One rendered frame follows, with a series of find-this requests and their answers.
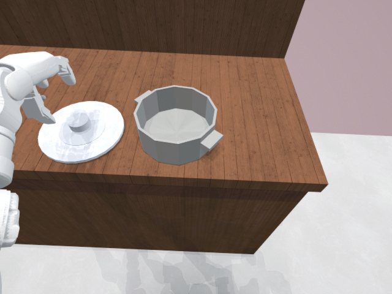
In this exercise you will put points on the pot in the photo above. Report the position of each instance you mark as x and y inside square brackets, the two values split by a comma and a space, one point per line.
[176, 124]

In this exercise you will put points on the table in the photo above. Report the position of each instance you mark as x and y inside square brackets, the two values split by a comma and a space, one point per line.
[228, 201]

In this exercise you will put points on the robot left upper arm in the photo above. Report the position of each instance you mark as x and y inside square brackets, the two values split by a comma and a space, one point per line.
[9, 220]

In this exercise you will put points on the knob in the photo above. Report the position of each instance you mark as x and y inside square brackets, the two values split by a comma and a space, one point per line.
[79, 122]

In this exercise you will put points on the lid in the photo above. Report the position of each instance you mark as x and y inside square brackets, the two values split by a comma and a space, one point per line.
[60, 143]

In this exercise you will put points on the robot left hand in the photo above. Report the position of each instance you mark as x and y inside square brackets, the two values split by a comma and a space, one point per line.
[40, 66]

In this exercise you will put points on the left robot forearm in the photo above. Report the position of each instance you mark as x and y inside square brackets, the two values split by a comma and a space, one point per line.
[15, 85]

